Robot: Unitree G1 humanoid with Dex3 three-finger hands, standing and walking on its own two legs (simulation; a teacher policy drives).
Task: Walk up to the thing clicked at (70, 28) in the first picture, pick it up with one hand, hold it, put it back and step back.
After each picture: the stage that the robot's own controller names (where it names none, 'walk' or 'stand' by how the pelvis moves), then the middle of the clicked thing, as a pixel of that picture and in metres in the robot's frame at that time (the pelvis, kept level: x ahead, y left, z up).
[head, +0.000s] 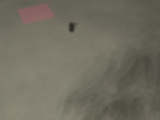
stand; (71, 27) +1.75 +0.09 -0.72
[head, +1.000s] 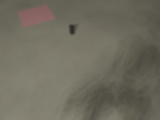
walk; (72, 29) +1.62 +0.20 -0.72
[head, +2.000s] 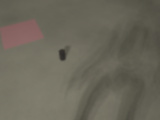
walk; (62, 55) +1.15 +0.24 -0.71
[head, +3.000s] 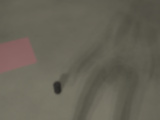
walk; (57, 87) +0.77 +0.21 -0.70
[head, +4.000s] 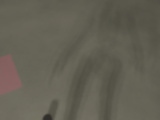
stand; out of the picture +0.48 +0.19 -0.70
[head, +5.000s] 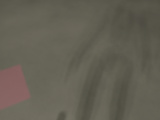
stand; out of the picture +0.40 +0.21 -0.72
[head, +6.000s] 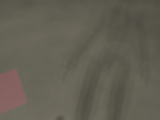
walk; out of the picture +0.38 +0.21 -0.72
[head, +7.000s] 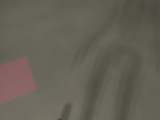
stand; out of the picture +0.41 +0.21 -0.71
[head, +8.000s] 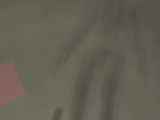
stand; out of the picture +0.40 +0.18 -0.71
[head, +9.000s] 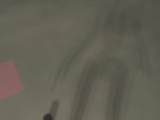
walk; out of the picture +0.52 +0.26 -0.71
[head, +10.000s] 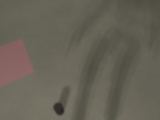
stand; (58, 109) +0.43 +0.20 -0.69
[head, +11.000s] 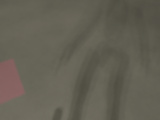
stand; out of the picture +0.36 +0.21 -0.69
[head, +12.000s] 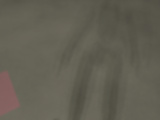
stand; out of the picture +0.32 +0.21 -0.72
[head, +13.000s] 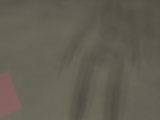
stand; out of the picture +0.30 +0.21 -0.73
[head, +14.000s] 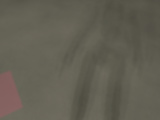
stand; out of the picture +0.30 +0.21 -0.73
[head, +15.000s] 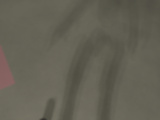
go down; out of the picture +0.33 +0.21 -0.67
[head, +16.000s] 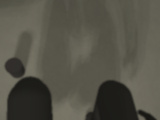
go down; (15, 68) +0.38 +0.27 -0.30
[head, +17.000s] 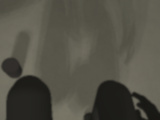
close in; (12, 68) +0.38 +0.27 -0.29
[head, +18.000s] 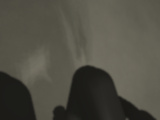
close in; out of the picture +0.34 +0.31 -0.21
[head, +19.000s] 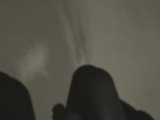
close; out of the picture +0.34 +0.31 -0.21
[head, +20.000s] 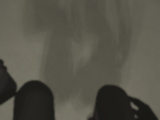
lift; (1, 84) +0.29 +0.26 -0.06
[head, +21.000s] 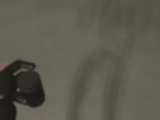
hold; (32, 89) +0.32 +0.16 +0.05
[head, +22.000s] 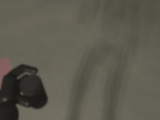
hold; (35, 92) +0.32 +0.16 +0.01
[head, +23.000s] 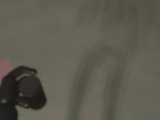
hold; (34, 93) +0.31 +0.17 +0.01
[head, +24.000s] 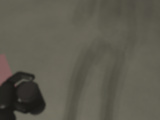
crouch; (32, 98) +0.31 +0.17 -0.02
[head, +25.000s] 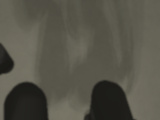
lower; out of the picture +0.40 +0.25 -0.09
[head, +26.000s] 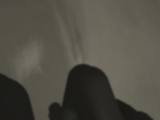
lower; out of the picture +0.36 +0.32 -0.22
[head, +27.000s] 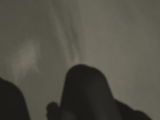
lower; out of the picture +0.36 +0.32 -0.22
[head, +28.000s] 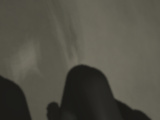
lower; out of the picture +0.36 +0.32 -0.21
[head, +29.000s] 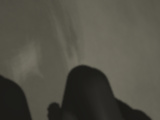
lower; out of the picture +0.35 +0.32 -0.21
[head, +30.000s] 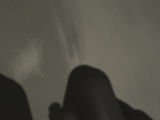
open; out of the picture +0.35 +0.32 -0.21
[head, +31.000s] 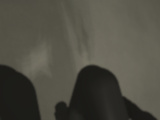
stand; out of the picture +0.34 +0.31 -0.21
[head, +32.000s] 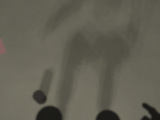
walk; (40, 97) +0.37 +0.22 -0.51
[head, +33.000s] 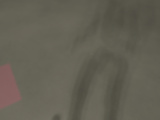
stand; out of the picture +0.33 +0.21 -0.66
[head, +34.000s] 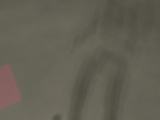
stand; out of the picture +0.33 +0.21 -0.67
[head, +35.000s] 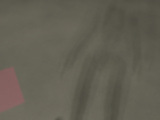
stand; out of the picture +0.34 +0.19 -0.71
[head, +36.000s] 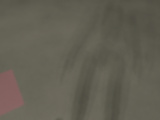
stand; out of the picture +0.34 +0.20 -0.72
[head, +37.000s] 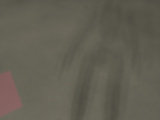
stand; out of the picture +0.32 +0.21 -0.73
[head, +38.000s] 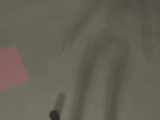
walk; (54, 116) +0.40 +0.19 -0.70
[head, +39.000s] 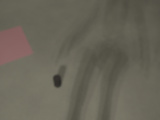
walk; (57, 81) +0.71 +0.15 -0.70
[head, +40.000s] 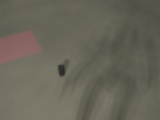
stand; (61, 70) +1.00 +0.22 -0.71
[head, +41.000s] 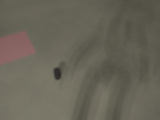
stand; (57, 73) +0.93 +0.20 -0.72
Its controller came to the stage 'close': yes
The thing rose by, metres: 0.71
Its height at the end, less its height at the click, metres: +0.00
